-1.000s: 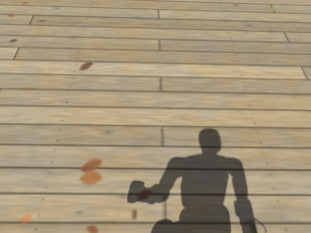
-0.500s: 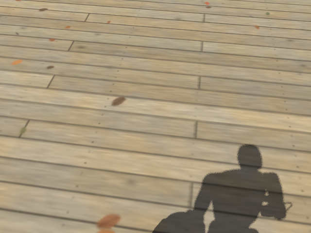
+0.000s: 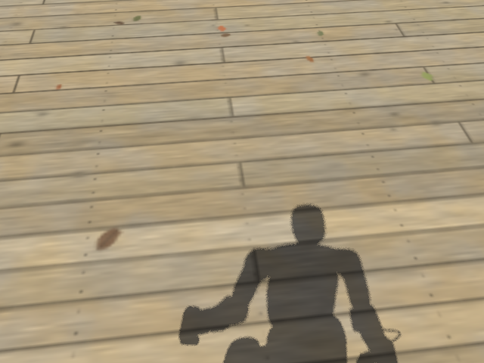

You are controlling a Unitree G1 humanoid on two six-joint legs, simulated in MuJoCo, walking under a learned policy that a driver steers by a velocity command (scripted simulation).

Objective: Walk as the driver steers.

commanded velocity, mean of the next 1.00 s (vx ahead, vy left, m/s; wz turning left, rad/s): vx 0.50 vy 0.00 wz -0.17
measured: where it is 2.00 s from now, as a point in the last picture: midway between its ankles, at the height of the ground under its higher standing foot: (266, 213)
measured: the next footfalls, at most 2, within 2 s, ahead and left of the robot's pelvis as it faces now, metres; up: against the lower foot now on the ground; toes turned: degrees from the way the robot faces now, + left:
right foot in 0.22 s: +0.29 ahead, -0.14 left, +0.00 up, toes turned -11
left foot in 0.74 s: +0.63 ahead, -0.03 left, +0.00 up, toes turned -14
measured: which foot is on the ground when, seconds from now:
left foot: down 0.00-0.20, up 0.22-0.72, down 0.74-1.00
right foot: up 0.00-0.20, down 0.22-0.76, up 0.78-1.00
